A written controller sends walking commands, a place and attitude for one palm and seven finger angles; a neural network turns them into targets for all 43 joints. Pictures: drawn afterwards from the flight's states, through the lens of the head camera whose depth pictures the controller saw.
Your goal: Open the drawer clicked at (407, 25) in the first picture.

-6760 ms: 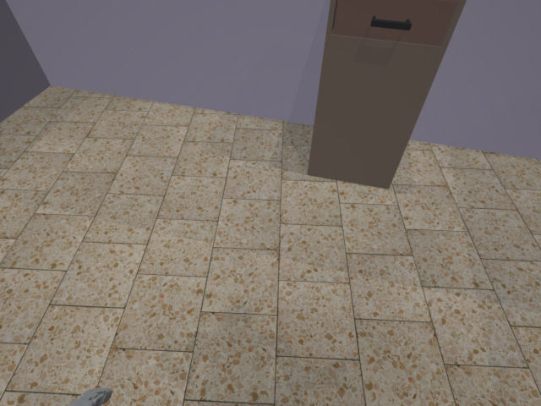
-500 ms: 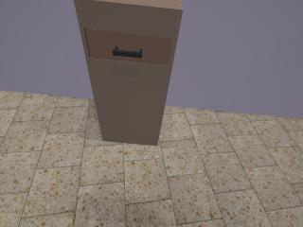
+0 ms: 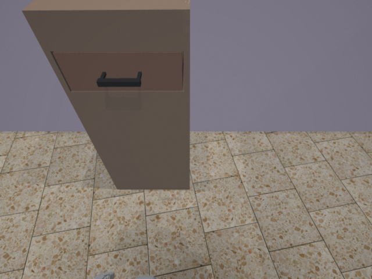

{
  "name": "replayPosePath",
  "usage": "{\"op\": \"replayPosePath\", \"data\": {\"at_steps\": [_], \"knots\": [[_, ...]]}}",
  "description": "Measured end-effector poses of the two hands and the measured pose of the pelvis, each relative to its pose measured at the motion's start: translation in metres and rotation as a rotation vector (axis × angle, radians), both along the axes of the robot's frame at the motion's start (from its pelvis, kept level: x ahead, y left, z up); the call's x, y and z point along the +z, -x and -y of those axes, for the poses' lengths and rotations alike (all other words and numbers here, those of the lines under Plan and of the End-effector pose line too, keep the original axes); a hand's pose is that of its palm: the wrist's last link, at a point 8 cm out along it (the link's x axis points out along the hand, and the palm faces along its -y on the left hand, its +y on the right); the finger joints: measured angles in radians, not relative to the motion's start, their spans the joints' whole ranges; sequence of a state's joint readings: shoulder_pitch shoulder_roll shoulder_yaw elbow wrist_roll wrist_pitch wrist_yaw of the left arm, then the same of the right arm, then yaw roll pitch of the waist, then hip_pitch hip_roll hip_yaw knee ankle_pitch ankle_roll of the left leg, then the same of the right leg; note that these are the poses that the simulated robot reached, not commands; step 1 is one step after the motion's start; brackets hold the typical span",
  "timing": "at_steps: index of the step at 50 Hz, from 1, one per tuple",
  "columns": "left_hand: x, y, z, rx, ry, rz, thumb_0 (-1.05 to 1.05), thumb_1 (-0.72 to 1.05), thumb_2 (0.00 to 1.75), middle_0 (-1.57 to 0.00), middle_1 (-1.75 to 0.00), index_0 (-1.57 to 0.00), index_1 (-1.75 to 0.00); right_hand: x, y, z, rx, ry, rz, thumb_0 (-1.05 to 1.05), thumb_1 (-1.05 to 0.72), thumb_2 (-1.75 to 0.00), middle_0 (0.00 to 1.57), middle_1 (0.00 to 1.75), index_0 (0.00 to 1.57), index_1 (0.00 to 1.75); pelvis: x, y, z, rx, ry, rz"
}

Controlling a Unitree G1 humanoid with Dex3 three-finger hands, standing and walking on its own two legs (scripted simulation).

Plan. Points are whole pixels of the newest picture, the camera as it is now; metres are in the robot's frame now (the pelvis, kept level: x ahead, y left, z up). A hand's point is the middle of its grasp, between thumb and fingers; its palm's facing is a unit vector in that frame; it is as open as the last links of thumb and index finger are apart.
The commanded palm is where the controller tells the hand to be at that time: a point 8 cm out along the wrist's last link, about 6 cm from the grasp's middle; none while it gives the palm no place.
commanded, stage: take the last steps up to it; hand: left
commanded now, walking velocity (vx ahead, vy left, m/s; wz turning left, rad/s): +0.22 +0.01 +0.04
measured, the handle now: (120, 78) +0.67 +0.23 +0.05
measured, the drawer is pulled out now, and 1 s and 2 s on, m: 0.00 0.00 0.00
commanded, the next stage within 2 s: come to a stop and stand still in 0.18 s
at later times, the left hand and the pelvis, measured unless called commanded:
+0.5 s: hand out of the picture +0.11 +0.19 -0.17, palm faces +0.06 -0.99 -0.16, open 7.4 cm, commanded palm none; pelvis +0.14 +0.03 +0.01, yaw +0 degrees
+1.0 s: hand (136, 265) +0.18 +0.13 -0.13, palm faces +0.06 -0.95 -0.31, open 7.3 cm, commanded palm none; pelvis +0.12 -0.06 +0.02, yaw +1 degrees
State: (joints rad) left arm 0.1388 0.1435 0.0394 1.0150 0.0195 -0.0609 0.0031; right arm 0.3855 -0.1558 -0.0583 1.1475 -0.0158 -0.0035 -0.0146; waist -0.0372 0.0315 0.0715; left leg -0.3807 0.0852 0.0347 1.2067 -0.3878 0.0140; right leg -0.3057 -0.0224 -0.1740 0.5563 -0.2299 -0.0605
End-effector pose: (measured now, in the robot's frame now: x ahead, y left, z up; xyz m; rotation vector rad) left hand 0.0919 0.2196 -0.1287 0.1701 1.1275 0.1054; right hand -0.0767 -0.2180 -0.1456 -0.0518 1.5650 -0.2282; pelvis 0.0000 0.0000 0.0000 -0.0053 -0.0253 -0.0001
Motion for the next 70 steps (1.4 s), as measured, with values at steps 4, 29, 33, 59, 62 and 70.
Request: {"op": "replayPosePath", "data": {"at_steps": [4,29,33,59,62,70], "knots": [[0.007,0.003,-0.010,0.044,-0.036,-0.048,-0.02,0.95,0.90,-0.20,-0.30,-0.21,-0.30,0.009,-0.087,0.017,0.051,0.033,0.169,0.01,-0.91,-0.90,0.20,0.30,0.19,0.30,0.009,-0.025,0.004,0.006,0.003,-0.014],[-0.011,-0.038,-0.024,0.109,0.007,-0.313,0.01,0.91,0.90,-0.20,-0.30,-0.20,-0.30,0.024,-0.291,-0.005,0.145,0.084,0.323,-0.02,-0.94,-0.90,0.21,0.30,0.20,0.30,0.010,-0.135,-0.015,-0.011,-0.004,-0.013],[-0.005,-0.067,-0.018,0.095,-0.040,-0.234,0.00,0.91,0.90,-0.20,-0.30,-0.20,-0.30,0.016,-0.278,0.021,0.127,0.076,0.289,-0.01,-0.93,-0.90,0.21,0.30,0.20,0.30,0.008,-0.133,0.005,-0.010,-0.009,-0.011],[0.032,-0.024,0.028,0.131,-0.109,-0.204,0.00,0.91,0.90,-0.20,-0.30,-0.21,-0.30,0.008,-0.230,0.085,0.159,0.007,0.181,0.01,-0.91,-0.90,0.20,0.30,0.19,0.30,0.021,-0.110,0.052,0.017,-0.081,-0.044],[0.025,-0.008,0.016,0.142,-0.091,-0.245,0.00,0.90,0.90,-0.20,-0.30,-0.21,-0.30,0.013,-0.238,0.074,0.174,0.023,0.215,0.01,-0.91,-0.90,0.20,0.30,0.19,0.30,0.019,-0.107,0.041,0.013,-0.067,-0.049],[-0.009,0.008,-0.018,0.160,-0.028,-0.301,0.01,0.91,0.90,-0.20,-0.30,-0.20,-0.30,0.019,-0.237,0.026,0.203,0.065,0.254,0.00,-0.91,-0.90,0.20,0.30,0.19,0.30,0.007,-0.106,0.009,0.023,-0.016,-0.044]]}}
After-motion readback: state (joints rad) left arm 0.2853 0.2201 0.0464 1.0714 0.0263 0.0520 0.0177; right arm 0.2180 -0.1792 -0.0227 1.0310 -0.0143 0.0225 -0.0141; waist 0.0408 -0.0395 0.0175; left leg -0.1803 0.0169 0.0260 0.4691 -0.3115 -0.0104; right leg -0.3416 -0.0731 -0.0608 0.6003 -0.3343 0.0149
